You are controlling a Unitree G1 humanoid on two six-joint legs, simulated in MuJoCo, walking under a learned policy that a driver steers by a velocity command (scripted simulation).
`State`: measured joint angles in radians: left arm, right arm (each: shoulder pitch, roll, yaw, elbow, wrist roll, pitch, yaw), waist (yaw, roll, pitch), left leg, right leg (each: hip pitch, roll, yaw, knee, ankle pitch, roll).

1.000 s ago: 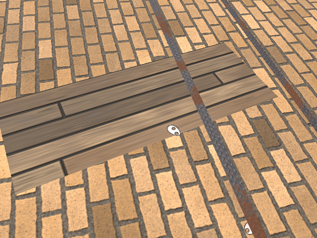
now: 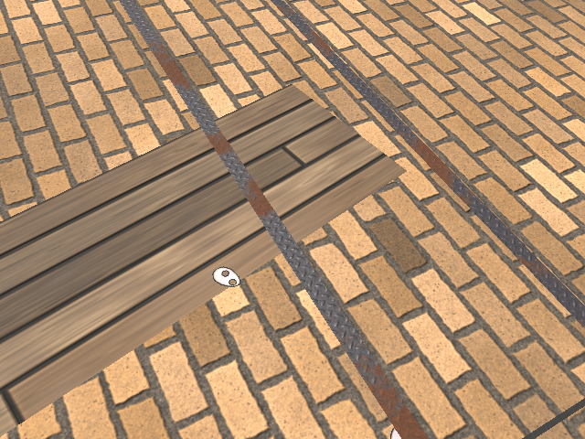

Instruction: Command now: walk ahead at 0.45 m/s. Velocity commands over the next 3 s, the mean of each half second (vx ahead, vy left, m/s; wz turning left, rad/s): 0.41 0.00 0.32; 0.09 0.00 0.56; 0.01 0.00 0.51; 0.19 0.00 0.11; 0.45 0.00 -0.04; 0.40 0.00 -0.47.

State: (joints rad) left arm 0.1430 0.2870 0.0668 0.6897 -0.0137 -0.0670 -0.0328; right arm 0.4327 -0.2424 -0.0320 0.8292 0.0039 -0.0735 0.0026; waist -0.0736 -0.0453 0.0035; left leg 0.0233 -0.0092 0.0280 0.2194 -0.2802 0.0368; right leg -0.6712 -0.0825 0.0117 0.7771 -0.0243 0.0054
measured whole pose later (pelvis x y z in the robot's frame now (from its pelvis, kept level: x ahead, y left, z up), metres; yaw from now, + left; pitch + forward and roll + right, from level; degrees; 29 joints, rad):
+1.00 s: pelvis +0.37 +0.01 -0.01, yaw +29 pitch +3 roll -2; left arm 0.09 0.30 0.06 0.77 0.00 0.01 0.03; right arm 0.19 -0.30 -0.08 0.56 0.00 0.03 -0.03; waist -0.02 -0.01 0.05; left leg -0.42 -0.11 -0.13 0.48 -0.10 0.06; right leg -0.50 0.00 0.11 0.83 -0.35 0.07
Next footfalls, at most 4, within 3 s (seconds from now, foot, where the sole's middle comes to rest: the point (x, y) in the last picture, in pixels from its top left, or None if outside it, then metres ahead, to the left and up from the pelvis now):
0.18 right None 0.28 -0.15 -0.78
0.64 left None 0.45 0.13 -0.78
1.12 right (308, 428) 0.51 -0.09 -0.78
1.52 left None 0.33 0.11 -0.78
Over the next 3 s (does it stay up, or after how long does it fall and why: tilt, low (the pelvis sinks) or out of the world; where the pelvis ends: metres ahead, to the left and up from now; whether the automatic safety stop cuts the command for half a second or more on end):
stays up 0.80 0.37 -0.03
